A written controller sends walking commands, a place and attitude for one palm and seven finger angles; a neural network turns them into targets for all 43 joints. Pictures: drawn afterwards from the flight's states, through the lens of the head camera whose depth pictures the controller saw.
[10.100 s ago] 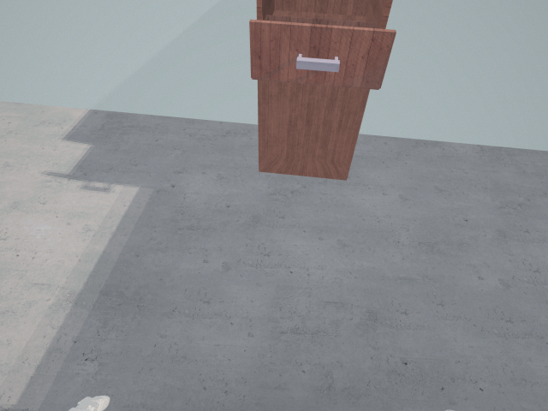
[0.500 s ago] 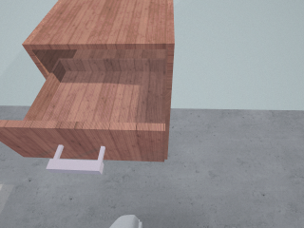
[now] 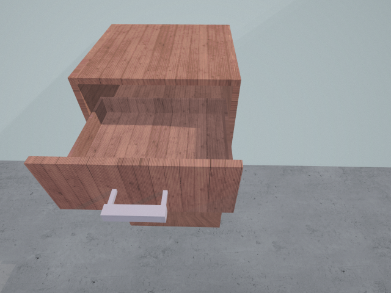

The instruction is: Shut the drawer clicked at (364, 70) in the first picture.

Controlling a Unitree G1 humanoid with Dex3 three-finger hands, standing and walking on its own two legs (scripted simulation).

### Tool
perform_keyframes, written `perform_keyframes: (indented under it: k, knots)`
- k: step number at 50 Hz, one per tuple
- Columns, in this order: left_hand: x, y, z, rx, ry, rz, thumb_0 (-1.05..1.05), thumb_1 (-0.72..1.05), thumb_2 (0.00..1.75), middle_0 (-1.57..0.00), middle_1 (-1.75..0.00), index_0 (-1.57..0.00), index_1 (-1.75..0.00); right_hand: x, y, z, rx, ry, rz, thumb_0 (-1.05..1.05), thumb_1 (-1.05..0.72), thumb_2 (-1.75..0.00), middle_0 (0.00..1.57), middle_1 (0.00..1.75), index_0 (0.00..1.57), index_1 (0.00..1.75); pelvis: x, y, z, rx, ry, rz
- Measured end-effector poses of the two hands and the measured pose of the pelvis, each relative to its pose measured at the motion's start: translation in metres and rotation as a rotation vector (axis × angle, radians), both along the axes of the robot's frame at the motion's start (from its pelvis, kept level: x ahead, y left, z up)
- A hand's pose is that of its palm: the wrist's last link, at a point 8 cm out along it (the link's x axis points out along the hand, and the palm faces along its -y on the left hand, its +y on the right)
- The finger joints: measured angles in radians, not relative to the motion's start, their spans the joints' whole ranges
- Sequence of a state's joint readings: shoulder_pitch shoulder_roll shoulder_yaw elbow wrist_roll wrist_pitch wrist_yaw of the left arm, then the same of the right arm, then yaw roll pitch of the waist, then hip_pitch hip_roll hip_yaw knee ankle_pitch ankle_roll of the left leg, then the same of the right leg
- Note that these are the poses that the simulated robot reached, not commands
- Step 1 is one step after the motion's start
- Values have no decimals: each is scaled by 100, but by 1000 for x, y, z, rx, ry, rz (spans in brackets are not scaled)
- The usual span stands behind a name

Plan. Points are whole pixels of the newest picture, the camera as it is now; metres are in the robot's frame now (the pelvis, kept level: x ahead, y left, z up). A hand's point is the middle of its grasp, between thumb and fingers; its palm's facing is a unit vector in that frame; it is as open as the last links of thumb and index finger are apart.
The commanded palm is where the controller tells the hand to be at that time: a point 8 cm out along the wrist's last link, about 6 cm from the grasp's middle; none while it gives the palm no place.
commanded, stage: come to a stop and stand still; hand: left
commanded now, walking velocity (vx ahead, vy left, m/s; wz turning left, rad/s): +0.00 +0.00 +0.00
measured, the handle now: (137, 203) +0.29 +0.15 +0.03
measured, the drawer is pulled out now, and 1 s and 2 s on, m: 0.30 0.30 0.30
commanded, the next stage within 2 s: look again from close up in 0.24 s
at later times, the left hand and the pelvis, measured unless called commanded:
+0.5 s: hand out of the picture +0.03 +0.15 -0.17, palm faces +0.01 -0.98 -0.21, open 7.3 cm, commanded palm none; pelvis +0.02 -0.02 +0.01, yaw -1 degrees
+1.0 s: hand out of the picture +0.09 +0.12 -0.14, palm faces +0.15 -0.97 -0.22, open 7.3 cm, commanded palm +0.12 +0.17 -0.05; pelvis +0.02 -0.07 +0.01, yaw +1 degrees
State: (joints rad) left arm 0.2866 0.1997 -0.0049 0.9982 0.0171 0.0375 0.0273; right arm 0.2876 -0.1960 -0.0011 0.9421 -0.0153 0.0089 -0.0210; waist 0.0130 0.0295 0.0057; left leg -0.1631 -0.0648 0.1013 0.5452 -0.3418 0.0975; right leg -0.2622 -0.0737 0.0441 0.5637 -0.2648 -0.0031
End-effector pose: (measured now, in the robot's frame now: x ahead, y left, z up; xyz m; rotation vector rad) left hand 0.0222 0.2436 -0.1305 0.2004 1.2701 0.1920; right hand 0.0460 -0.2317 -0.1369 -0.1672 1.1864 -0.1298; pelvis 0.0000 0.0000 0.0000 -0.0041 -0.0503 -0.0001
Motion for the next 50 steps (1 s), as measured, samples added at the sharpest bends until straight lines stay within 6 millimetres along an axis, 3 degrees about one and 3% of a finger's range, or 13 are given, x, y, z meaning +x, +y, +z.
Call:
perform_keyframes:
  k: [6, 14, 22, 35, 48, 50]
  knots:
    - [-16, 6, 3, 6, 57, 1, 1, 91, 90, -20, -29, -20, -30, -25, 7, -3, 17, 76, -4, 0, -93, -90, 20, 30, 20, 30, -3, 4, 3, 12, 21, -6]
    - [-25, -13, 1, -23, 122, 12, 1, 91, 90, -20, -29, -20, -30, -42, 7, -6, 32, 160, -31, 0, -91, -90, 20, 30, 20, 30, 6, -2, 5, 16, 33, -14]
    - [-8, -42, -3, -59, 116, 8, 1, 91, 90, -20, -29, -20, -30, -32, -2, -6, 38, 168, -45, 0, -91, -90, 20, 30, 20, 30, 18, -15, 6, 18, 33, -13]
    - [18, -60, 1, -29, 81, 7, 1, 92, 90, -20, -29, -20, -30, -9, -31, -7, 33, 153, -44, 0, -91, -90, 20, 30, 20, 30, 29, -43, 7, 19, 34, -6]
    - [23, -79, 4, -18, 60, 3, 1, 92, 90, -20, -29, -20, -30, -13, -52, -6, 40, 179, -40, 0, -91, -90, 20, 30, 20, 30, 28, -65, 9, 13, 38, 5]
    - [48, -78, 21, -28, -129, 89, 2, 91, 90, -21, -30, -21, -30, -5, -58, 0, 15, 94, -36, 0, -91, -90, 20, 30, 20, 30, 25, -68, 8, 14, 43, 14]
